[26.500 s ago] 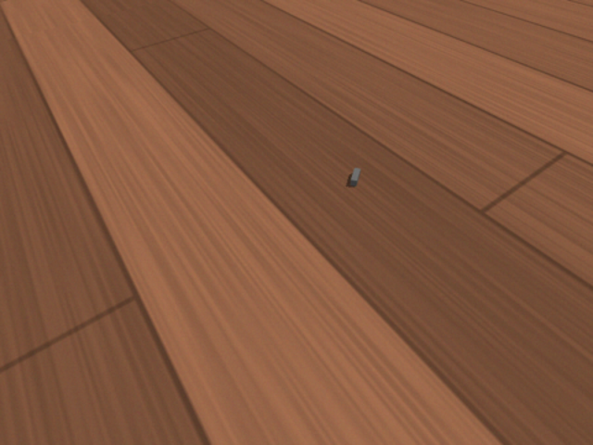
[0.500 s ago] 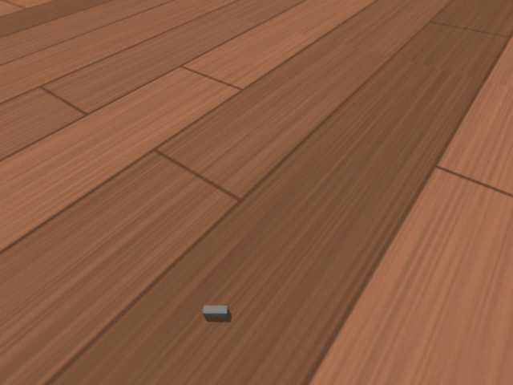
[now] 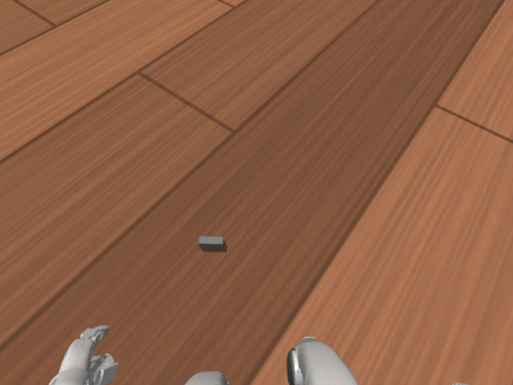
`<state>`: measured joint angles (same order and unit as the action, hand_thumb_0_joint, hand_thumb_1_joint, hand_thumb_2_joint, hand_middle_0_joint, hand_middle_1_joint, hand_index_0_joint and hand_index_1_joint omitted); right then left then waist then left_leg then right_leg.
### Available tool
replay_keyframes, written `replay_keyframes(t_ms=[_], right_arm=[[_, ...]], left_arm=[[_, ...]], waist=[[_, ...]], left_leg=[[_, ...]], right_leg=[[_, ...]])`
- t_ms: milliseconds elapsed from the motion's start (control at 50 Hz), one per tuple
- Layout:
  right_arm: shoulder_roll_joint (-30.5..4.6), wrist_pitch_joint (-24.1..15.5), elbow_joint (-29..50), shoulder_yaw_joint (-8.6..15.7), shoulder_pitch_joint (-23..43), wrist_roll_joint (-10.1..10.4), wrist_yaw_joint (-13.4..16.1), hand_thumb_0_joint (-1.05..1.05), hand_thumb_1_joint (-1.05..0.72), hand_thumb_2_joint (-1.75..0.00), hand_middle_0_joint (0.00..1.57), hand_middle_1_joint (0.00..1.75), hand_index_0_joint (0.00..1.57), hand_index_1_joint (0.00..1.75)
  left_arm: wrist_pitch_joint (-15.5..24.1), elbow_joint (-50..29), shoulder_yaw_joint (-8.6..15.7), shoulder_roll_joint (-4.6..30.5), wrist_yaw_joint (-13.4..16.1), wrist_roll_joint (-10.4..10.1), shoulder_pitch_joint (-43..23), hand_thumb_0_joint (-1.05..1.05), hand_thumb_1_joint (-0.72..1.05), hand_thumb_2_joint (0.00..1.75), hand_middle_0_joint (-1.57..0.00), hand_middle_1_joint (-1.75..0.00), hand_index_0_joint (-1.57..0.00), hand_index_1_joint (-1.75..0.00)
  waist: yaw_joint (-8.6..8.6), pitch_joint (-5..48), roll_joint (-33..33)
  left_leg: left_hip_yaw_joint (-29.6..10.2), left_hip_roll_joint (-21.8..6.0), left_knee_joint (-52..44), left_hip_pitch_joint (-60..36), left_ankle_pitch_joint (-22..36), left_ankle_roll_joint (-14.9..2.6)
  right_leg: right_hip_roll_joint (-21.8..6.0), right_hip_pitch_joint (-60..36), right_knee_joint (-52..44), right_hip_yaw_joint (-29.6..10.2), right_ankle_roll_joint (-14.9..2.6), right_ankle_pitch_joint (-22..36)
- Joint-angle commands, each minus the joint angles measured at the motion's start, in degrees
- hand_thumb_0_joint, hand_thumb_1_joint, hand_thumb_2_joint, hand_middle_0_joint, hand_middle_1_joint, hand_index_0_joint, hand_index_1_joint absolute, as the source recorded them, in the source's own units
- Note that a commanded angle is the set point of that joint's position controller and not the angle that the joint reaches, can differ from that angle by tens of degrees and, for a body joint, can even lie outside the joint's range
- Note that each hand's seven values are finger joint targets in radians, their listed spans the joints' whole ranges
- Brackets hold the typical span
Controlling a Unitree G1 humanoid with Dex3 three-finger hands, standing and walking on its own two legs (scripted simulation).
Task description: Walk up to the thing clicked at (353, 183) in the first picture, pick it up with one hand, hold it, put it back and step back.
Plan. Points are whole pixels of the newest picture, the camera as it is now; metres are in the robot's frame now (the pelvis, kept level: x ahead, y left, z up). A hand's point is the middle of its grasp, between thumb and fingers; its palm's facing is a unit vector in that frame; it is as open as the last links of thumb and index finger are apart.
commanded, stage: walk up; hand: left
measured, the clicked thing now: (211, 241) +0.61 +0.18 -0.74
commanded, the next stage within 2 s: none
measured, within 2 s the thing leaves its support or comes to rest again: neither
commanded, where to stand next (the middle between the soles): +0.23 -0.04 m, yaw -2 degrees
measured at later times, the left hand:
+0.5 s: hand out of the picture +0.02 +0.25 -0.13, palm faces -0.08 -0.91 -0.41, open 7.4 cm
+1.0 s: hand out of the picture -0.18 +0.26 -0.15, palm faces -0.07 -0.94 -0.34, open 7.4 cm
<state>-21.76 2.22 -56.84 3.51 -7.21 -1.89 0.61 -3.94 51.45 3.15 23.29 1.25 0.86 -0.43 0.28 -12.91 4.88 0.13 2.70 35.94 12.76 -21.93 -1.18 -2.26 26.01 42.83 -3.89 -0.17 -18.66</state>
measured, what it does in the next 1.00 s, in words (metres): walks backwards: right foot, then left foot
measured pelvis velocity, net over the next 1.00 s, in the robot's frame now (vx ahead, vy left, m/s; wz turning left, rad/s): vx -0.24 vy -0.01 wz -0.08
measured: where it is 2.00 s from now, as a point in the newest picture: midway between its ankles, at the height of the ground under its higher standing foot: outside the picture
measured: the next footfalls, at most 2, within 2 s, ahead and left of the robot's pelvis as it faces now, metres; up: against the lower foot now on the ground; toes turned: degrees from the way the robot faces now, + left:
right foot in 0.34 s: -0.04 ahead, -0.11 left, +0.00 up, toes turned -1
left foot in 0.70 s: -0.14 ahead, +0.11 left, +0.00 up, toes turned -2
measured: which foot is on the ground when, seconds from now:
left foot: down 0.00-0.38, up 0.40-0.68, down 0.70-1.00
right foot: up 0.00-0.32, down 0.34-0.74, up 0.76-1.00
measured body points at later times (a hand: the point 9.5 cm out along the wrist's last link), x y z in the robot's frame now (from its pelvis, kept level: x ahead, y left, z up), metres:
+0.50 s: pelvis -0.10 -0.01 +0.01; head -0.04 -0.03 +0.45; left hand +0.02 +0.29 -0.10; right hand +0.00 -0.32 -0.12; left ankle -0.11 +0.13 -0.65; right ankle -0.08 -0.11 -0.72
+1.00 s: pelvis -0.24 -0.01 +0.01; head -0.20 +0.02 +0.46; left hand -0.17 +0.31 -0.13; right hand -0.15 -0.34 -0.07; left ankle -0.18 +0.11 -0.72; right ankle -0.30 -0.18 -0.67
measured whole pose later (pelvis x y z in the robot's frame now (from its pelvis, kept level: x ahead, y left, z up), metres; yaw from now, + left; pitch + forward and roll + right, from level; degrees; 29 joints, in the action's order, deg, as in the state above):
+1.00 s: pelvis -0.24 -0.01 +0.01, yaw -5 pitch -2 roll -1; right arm -20.5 0.0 -48.4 2.5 -9.3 -2.3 0.8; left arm -4.4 48.8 5.3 24.5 -1.3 1.5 15.3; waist -1.8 -6.9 4.4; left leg 1.1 -2.9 32.2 17.3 -13.2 -0.5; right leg 1.5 17.6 53.1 -8.4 2.0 -26.5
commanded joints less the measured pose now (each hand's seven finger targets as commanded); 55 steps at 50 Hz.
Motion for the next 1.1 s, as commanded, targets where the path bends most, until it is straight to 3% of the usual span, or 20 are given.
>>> replay_keyframes(t_ms=[0,60,240,320,340,360,380,460,600,680,700,720,740,760,820,960,1000,1040,1060,1080], right_arm=[[-18.63,-1.29,6.06,4.55,-1.21,-0.56,1.09,0.00,-0.90,-0.90,0.20,0.30,0.20,0.30],[-14.26,-1.74,7.51,3.17,1.92,-0.50,2.19,0.00,-0.90,-0.90,0.20,0.30,0.20,0.30],[-14.69,-1.45,9.05,3.76,-2.61,0.81,2.54,0.00,-0.90,-0.90,0.20,0.30,0.20,0.30],[-13.84,-0.88,10.97,3.11,1.89,1.48,1.80,0.00,-0.90,-0.90,0.20,0.30,0.20,0.30],[-12.29,-1.02,11.87,2.49,2.72,2.01,1.65,0.00,-0.90,-0.90,0.20,0.30,0.20,0.30],[-10.21,-0.90,12.45,1.95,4.18,2.24,1.98,0.00,-0.90,-0.90,0.20,0.30,0.20,0.30],[-11.14,-0.22,11.66,2.53,2.47,2.21,2.61,0.00,-0.90,-0.90,0.20,0.30,0.20,0.30],[-11.28,-0.59,9.37,1.81,-1.39,2.17,2.20,0.00,-0.90,-0.90,0.20,0.30,0.20,0.30],[-10.43,-2.19,10.58,1.59,-4.58,1.10,3.13,0.00,-0.90,-0.90,0.20,0.30,0.20,0.30],[-11.43,-2.36,9.18,2.90,-8.20,-0.55,2.67,0.00,-0.90,-0.90,0.20,0.30,0.20,0.30],[-15.40,-2.43,9.98,3.92,-7.24,-1.46,2.54,0.00,-0.90,-0.90,0.20,0.30,0.20,0.30],[-21.86,-2.26,11.59,5.10,-3.36,-1.67,2.01,0.00,-0.90,-0.90,0.20,0.30,0.20,0.30],[-23.66,-2.67,13.18,5.83,-0.32,-0.99,2.30,0.00,-0.90,-0.90,0.20,0.30,0.20,0.30],[-21.64,-3.23,13.88,5.56,3.54,-1.10,2.78,0.00,-0.90,-0.90,0.20,0.30,0.20,0.30],[-13.81,-3.67,13.44,3.22,3.43,-1.04,3.03,0.00,-0.90,-0.90,0.20,0.30,0.20,0.30],[-15.13,-3.25,12.69,3.79,-1.80,-0.98,0.21,0.00,-0.90,-0.90,0.20,0.30,0.20,0.30],[-16.31,-2.06,12.43,4.13,-2.65,-1.46,-0.41,0.00,-0.90,-0.90,0.20,0.30,0.20,0.30],[-14.77,-1.24,12.52,3.53,-1.49,-0.78,-0.68,0.00,-0.90,-0.90,0.20,0.30,0.20,0.30],[-11.18,-1.24,13.59,2.60,-0.61,-0.14,-0.64,0.00,-0.90,-0.90,0.20,0.30,0.20,0.30],[-6.89,-1.49,14.66,1.02,-0.55,0.46,-0.68,0.00,-0.90,-0.90,0.20,0.30,0.20,0.30]], left_arm=[[0.32,-4.55,2.96,9.67,1.21,0.72,0.39,0.00,0.90,0.90,-0.20,-0.30,-0.20,-0.30],[0.27,-4.50,2.94,9.00,0.56,-0.41,5.24,0.00,0.90,0.90,-0.20,-0.30,-0.20,-0.30],[1.52,-7.45,3.77,8.00,-0.18,0.76,6.34,0.00,0.90,0.90,-0.20,-0.30,-0.20,-0.30],[2.29,-4.92,4.34,9.00,-0.34,1.74,12.71,0.00,0.90,0.90,-0.20,-0.30,-0.20,-0.30],[2.54,-5.60,5.21,12.35,-0.31,2.12,12.31,0.00,0.90,0.90,-0.20,-0.30,-0.20,-0.30],[2.13,-6.88,5.87,16.10,-0.67,1.04,9.42,0.00,0.90,0.90,-0.20,-0.30,-0.20,-0.30],[2.38,-8.74,5.92,17.65,-0.66,1.29,7.88,0.00,0.90,0.90,-0.20,-0.30,-0.20,-0.30],[2.05,-10.88,4.96,10.83,0.02,1.33,5.27,0.00,0.90,0.90,-0.20,-0.30,-0.20,-0.30],[0.24,-13.78,5.28,9.94,-0.20,2.30,9.65,0.00,0.90,0.90,-0.20,-0.30,-0.20,-0.30],[-1.28,-14.73,4.34,9.54,-1.12,0.96,8.53,0.00,0.90,0.90,-0.20,-0.30,-0.20,-0.30],[-1.39,-14.78,3.87,7.30,-1.35,0.77,9.64,0.00,0.90,0.90,-0.20,-0.30,-0.20,-0.30],[-1.06,-15.16,4.57,8.61,-0.89,1.05,7.14,0.00,0.90,0.90,-0.20,-0.30,-0.20,-0.30],[-1.23,-14.90,5.82,11.57,-0.36,2.02,4.91,0.00,0.90,0.90,-0.20,-0.30,-0.20,-0.30],[-1.47,-13.80,6.25,12.78,-0.61,1.93,6.63,0.00,0.90,0.90,-0.20,-0.30,-0.20,-0.30],[-1.07,-9.97,6.46,10.72,-1.66,0.70,13.51,0.00,0.90,0.90,-0.20,-0.30,-0.20,-0.30],[3.12,-7.17,3.60,9.74,-2.55,0.39,12.82,0.00,0.90,0.90,-0.20,-0.30,-0.20,-0.30],[4.20,-3.72,4.12,9.65,-1.96,0.55,15.91,0.00,0.90,0.90,-0.20,-0.30,-0.20,-0.30],[5.22,0.55,4.60,9.13,-1.37,1.00,21.09,0.00,0.90,0.90,-0.20,-0.30,-0.20,-0.30],[5.57,1.36,5.20,11.88,-1.16,1.66,23.03,0.00,0.90,0.90,-0.20,-0.30,-0.20,-0.30],[5.93,-0.19,5.88,15.29,-0.95,2.20,21.14,0.00,0.90,0.90,-0.20,-0.30,-0.20,-0.30]], waist=[[2.13,14.85,-15.10],[-1.97,14.11,-12.05],[1.52,17.62,-12.59],[-1.98,19.65,-8.46],[-1.84,19.66,-1.27],[-2.45,16.45,9.49],[-3.13,14.39,11.88],[-1.00,12.88,2.43],[-3.16,17.87,6.98],[-0.40,17.24,1.31],[-0.31,17.08,-10.01],[0.39,14.64,-18.79],[1.85,12.01,-19.09],[-0.63,10.00,-16.30],[-4.84,10.90,-8.91],[2.35,15.21,-20.28],[1.29,14.42,-20.89],[-2.04,12.26,-14.18],[-2.92,11.02,-5.36],[-2.89,8.69,6.60]], left_leg=[[-22.74,-24.18,-14.90,-0.58,42.58,-14.10],[-11.98,-15.43,-7.86,-10.73,50.03,-7.98],[-12.13,-17.19,-3.85,-14.31,43.38,-10.33],[-8.94,-14.06,1.53,-2.18,28.01,-6.23],[-6.46,-9.34,6.32,5.13,18.93,-3.42],[-0.33,0.50,16.13,9.52,0.02,0.03],[-4.21,1.62,28.40,8.11,-17.42,0.94],[-8.60,3.62,33.31,12.52,-10.86,1.26],[-1.41,-0.55,5.88,11.48,-7.50,2.78],[-1.02,-1.84,-15.27,-4.06,11.19,0.21],[-16.90,-13.24,-18.62,-7.97,9.70,-3.90],[-29.85,-26.43,-20.57,1.45,12.98,-11.62],[-35.35,-32.13,-22.45,11.50,11.55,-16.87],[-31.16,-31.24,-21.56,13.10,13.18,-17.03],[-10.34,-15.60,-14.82,2.37,22.76,-8.44],[-8.84,-13.57,-16.14,-6.43,-8.87,-9.90],[-8.91,-14.32,-13.46,-1.21,-8.94,-10.34],[-5.11,-11.09,-5.89,6.12,-7.86,-7.01],[-2.96,-8.23,2.76,13.80,-9.41,-3.43],[-0.81,-1.76,10.82,23.92,-11.63,0.85]], right_leg=[[7.69,-0.43,23.95,-6.55,-0.67,-17.74],[8.16,7.12,25.79,-6.95,-1.05,-9.44],[3.65,-3.61,-1.28,0.41,0.66,-7.52],[1.64,-17.68,-18.11,-0.40,-1.90,14.04],[-4.67,-20.46,-16.68,-10.10,-5.05,23.36],[-13.50,-15.35,-20.03,-19.72,-13.38,30.51],[-19.91,-8.42,-22.03,-26.81,-18.39,32.61],[-10.52,-12.78,-17.32,-11.38,-13.25,36.28],[-8.85,-25.80,-12.35,-8.69,-11.88,33.55],[-5.39,-11.06,-6.69,-7.83,-5.80,12.90],[0.92,-0.18,1.58,-5.14,-2.94,-2.67],[7.99,3.34,15.26,-1.57,-0.62,-16.47],[6.41,-1.59,27.20,-8.73,-0.17,-18.62],[5.12,-2.03,33.24,-10.49,-0.03,-15.29],[8.80,3.29,33.88,-9.59,-0.04,-6.17],[3.73,-5.91,-2.56,2.63,2.87,-12.20],[3.59,-13.15,-12.85,4.29,1.21,-12.54],[5.03,-21.63,-25.61,5.23,-0.92,-2.45],[0.31,-23.96,-25.66,-5.75,-3.07,-6.73],[-11.20,-22.21,-30.90,-24.85,-6.51,-17.83]])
